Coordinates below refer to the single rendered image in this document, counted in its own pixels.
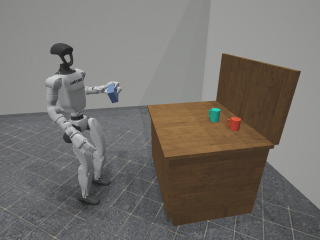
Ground sponge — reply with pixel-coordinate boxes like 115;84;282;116
107;84;119;103

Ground robot left forearm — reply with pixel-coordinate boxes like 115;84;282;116
84;85;106;95

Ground right robot thigh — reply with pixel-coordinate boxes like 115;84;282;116
63;126;92;175

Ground right robot shin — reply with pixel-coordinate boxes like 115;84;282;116
78;167;93;198

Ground robot right forearm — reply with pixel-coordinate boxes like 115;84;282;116
47;107;79;139

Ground right robot upper arm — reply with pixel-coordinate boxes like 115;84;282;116
45;75;62;114

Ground robot right hand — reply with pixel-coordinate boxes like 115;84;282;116
72;133;97;156

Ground table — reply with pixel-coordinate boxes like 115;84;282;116
147;53;301;226

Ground left robot upper arm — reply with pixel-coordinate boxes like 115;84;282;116
74;68;86;80

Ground robot left hand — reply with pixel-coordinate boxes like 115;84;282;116
104;81;122;95

